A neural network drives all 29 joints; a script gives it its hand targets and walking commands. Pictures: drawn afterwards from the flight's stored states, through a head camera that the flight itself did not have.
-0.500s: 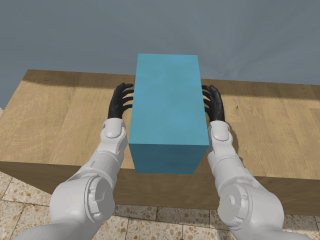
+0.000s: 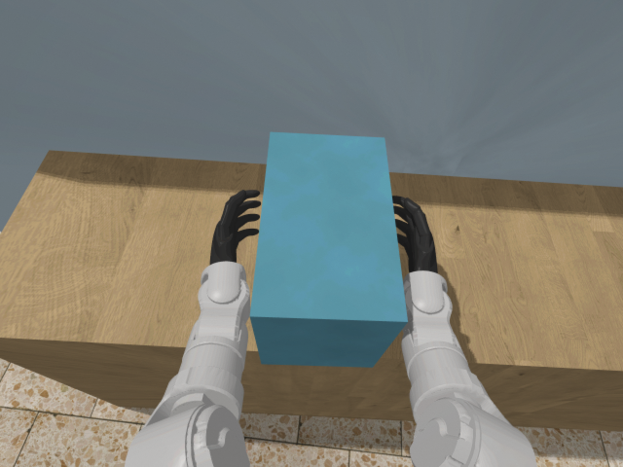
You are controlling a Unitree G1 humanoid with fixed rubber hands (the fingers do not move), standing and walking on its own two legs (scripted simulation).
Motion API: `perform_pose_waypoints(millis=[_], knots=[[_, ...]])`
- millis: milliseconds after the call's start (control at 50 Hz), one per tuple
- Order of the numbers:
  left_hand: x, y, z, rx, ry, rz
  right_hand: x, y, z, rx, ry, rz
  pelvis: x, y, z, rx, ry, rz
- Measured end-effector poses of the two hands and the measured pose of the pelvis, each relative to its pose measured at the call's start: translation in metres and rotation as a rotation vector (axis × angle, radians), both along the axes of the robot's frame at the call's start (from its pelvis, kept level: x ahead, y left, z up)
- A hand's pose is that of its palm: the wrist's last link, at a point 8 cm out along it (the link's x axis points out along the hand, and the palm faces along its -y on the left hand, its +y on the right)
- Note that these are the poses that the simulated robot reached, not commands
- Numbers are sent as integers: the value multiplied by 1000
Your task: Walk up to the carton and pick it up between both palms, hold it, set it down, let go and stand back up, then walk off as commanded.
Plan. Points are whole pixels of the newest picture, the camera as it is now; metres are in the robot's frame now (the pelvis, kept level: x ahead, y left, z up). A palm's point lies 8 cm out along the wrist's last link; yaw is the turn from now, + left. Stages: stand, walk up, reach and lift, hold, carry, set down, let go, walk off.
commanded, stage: reach and lift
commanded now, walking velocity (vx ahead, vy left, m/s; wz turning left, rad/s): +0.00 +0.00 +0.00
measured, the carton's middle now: (322, 252) +0.41 -0.01 -0.01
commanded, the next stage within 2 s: none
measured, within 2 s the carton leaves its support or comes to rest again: leaves its support in 0.74 s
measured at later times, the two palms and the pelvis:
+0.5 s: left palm (228, 252) +0.39 +0.12 +0.02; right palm (418, 260) +0.39 -0.14 +0.02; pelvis +0.00 +0.00 +0.00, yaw +0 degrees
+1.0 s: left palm (220, 262) +0.37 +0.12 +0.02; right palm (415, 263) +0.38 -0.13 +0.03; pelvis -0.02 +0.00 +0.00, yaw +1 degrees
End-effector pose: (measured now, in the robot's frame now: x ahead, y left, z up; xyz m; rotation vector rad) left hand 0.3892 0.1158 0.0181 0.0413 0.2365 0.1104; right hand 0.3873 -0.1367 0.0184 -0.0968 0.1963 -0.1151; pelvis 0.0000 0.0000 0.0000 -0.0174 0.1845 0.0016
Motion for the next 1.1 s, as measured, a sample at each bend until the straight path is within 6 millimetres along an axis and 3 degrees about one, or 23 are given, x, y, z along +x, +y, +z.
perform_pose_waypoints(millis=[560,1100], knots=[[0,0,0,9,6,-1,-1,0,-1,10,-9,-2,-2,-2,0,0,37,4],[-21,9,4,-63,-18,42,-15,11,15,2,-53,13,-21,-5,-2,-5,53,24]])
